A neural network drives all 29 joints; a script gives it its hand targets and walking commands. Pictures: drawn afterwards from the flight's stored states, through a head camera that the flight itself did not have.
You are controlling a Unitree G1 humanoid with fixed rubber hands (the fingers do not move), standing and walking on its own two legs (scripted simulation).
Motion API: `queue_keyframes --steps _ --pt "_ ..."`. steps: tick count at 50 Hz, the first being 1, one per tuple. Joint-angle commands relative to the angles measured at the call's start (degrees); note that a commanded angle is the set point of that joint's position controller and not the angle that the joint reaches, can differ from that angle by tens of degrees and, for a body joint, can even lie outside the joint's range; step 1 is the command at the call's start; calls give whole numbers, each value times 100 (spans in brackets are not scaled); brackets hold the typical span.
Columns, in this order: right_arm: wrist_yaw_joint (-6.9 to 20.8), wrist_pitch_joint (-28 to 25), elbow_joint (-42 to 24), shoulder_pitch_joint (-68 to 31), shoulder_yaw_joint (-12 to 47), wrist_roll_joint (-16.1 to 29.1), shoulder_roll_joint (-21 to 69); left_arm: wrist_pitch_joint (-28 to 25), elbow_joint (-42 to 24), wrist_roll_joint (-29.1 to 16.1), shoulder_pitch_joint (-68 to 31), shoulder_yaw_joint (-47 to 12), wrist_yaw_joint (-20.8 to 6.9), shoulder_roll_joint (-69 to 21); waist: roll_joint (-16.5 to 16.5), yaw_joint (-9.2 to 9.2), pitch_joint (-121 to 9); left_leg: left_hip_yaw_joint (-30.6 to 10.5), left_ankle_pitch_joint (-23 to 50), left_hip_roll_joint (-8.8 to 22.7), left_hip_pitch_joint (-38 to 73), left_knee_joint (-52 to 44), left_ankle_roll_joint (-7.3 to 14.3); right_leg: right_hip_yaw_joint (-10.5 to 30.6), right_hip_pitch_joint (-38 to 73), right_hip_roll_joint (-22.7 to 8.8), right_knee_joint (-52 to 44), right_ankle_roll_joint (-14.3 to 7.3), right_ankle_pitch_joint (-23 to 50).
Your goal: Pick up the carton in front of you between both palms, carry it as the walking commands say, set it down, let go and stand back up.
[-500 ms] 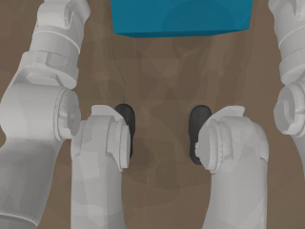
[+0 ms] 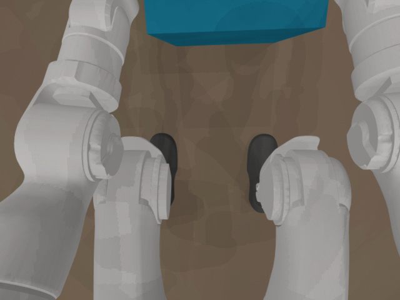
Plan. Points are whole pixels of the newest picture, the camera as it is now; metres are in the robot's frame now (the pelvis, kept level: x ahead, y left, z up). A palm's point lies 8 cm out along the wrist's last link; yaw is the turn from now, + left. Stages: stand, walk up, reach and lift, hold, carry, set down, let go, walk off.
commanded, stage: reach and lift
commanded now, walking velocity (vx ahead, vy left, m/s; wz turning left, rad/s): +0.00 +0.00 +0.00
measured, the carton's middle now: out of the picture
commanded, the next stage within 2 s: none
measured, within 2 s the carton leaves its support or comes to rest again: leaves its support in 0.22 s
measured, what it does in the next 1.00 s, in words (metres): rises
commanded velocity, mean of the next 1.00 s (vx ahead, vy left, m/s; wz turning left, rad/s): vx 0.00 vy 0.00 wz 0.00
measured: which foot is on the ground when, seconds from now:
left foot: down 0.00-1.00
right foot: down 0.00-1.00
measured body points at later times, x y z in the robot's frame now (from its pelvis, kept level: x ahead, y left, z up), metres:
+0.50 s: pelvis +0.01 +0.00 +0.04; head +0.31 -0.03 +0.37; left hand +0.55 +0.11 -0.05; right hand +0.54 -0.19 -0.05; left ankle +0.12 +0.14 -0.34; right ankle +0.11 -0.13 -0.34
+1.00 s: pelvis +0.01 +0.01 +0.15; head +0.26 -0.02 +0.53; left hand +0.51 +0.12 +0.10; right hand +0.50 -0.18 +0.09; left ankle +0.12 +0.14 -0.34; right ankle +0.11 -0.13 -0.34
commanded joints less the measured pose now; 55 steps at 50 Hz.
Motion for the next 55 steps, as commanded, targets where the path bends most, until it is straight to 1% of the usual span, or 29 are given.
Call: queue_keyframes --steps 1,2,3,4,6,9,12,14,15,16,17,19,20,22,24,25,27,31,36,41,45,50,55 --pt "1375 230 -960 -2427 579 -267 4471 254 -897 278 -2825 -860 -1374 -4301 -60 -123 -6254 723 1266 -414 2857 -606 154 -546 2845 362 -916 -116 1308" --pt "1549 315 -1095 -2401 522 -319 4865 342 -1039 309 -2862 -837 -1539 -4655 -84 -153 -6194 735 1291 -434 2812 -602 190 -576 2770 406 -897 -134 1322" --pt "1676 379 -1167 -2335 478 -353 5069 414 -1092 335 -2828 -823 -1652 -4866 -59 -171 -6164 746 1344 -439 2735 -588 213 -605 2669 411 -864 -138 1376" --pt "1763 428 -1292 -2299 487 -344 5236 464 -1177 323 -2816 -858 -1723 -5038 -58 -186 -6232 753 1433 -443 2712 -569 233 -623 2633 420 -837 -140 1465" --pt "1850 502 -1580 -2279 607 -252 5483 527 -1422 203 -2867 -1006 -1783 -5274 -82 -211 -6590 772 1685 -446 2780 -517 273 -640 2766 431 -773 -144 1759" --pt "1829 550 -2200 -2409 1011 15 5789 555 -1835 -112 -2871 -1349 -1734 -5728 -114 -263 -7711 800 2272 -478 3262 -452 302 -688 3233 443 -714 -125 2371" --pt "1721 615 -3110 -2610 1429 276 6207 639 -2367 -354 -2915 -1732 -1646 -6212 -200 -295 -9463 839 3005 -537 3822 -445 266 -713 4249 476 -709 -75 3329" --pt "1655 752 -3620 -2592 1626 357 6478 760 -2784 -402 -2942 -1978 -1615 -6482 -291 -303 -10613 867 3275 -570 4064 -539 218 -734 4942 530 -756 -48 3809" --pt "1644 838 -3775 -2494 1662 345 6580 830 -2994 -365 -2921 -2069 -1609 -6551 -330 -288 -11031 873 3340 -584 4142 -623 197 -755 5150 561 -808 -38 3924" --pt "1583 904 -3906 -2359 1753 310 6851 878 -3183 -313 -2865 -2182 -1565 -6697 -367 -212 -11322 918 3339 -619 4161 -713 178 -800 5263 612 -899 12 3918" --pt "1541 984 -3970 -2188 1761 243 6976 932 -3338 -270 -2803 -2220 -1543 -6752 -422 -222 -11432 929 3253 -640 4126 -812 169 -830 5329 644 -1008 48 3859" --pt "1500 1149 -3802 -1781 1684 52 7228 1052 -3406 -109 -2578 -2205 -1547 -6828 -443 -181 -11081 957 2800 -674 3925 -1070 165 -869 5113 700 -1291 102 3397" --pt "1504 1225 -3602 -1579 1590 -77 7341 1114 -3291 30 -2417 -2101 -1570 -6857 -434 -131 -10647 965 2467 -680 3781 -1224 170 -880 4798 721 -1467 108 3014" --pt "1564 1359 -3033 -1183 1272 -395 7505 1236 -2820 372 -2066 -1731 -1647 -6887 -391 -18 -9507 978 1725 -676 3373 -1561 177 -873 4103 733 -1840 81 2169" --pt "1648 1451 -2517 -970 759 -791 7504 1341 -2298 801 -1795 -1170 -1725 -6818 -360 59 -8491 952 1102 -671 3029 -1878 239 -842 3555 743 -2166 31 1420" --pt "1678 1479 -2328 -930 517 -965 7470 1381 -2119 975 -1727 -953 -1749 -6798 -356 61 -8195 937 894 -673 2957 -2034 263 -838 3399 760 -2318 11 1156" --pt "1715 1497 -2159 -946 185 -1205 7423 1420 -1950 1214 -1705 -656 -1787 -6761 -344 76 -8018 905 730 -677 2986 -2294 290 -827 3336 785 -2558 -24 898" --pt "1734 1487 -2088 -1055 -105 -1451 7429 1436 -1882 1395 -1762 -431 -1854 -6829 -299 44 -8234 867 650 -679 3224 -2686 289 -807 3598 802 -2927 -58 800" --pt "1766 1565 -2287 -1027 -52 -1511 7606 1537 -2008 1360 -1717 -564 -1957 -7083 -258 -39 -8859 862 675 -685 3711 -3100 243 -817 4253 789 -3331 -41 872" --pt "1798 1683 -2687 -802 411 -1293 8007 1664 -2332 1149 -1447 -1051 -2039 -7460 -260 -38 -9587 867 1033 -686 4347 -3460 206 -844 5031 799 -3653 9 1274" --pt "1797 1748 -2998 -463 820 -1086 8248 1726 -2590 976 -1062 -1451 -2079 -7673 -295 -6 -9817 823 1343 -688 4788 -3731 178 -823 5545 818 -3906 55 1607" --pt "1770 1751 -3173 131 1136 -978 8446 1727 -2695 872 -437 -1768 -2087 -7852 -291 12 -9497 716 1521 -689 5223 -4134 154 -738 5960 835 -4298 71 1800" --pt "1740 1675 -3151 770 1209 -1022 8561 1659 -2652 899 221 -1876 -2071 -7941 -241 -1 -8940 590 1592 -683 5689 -4631 152 -615 6348 839 -4782 53 1873"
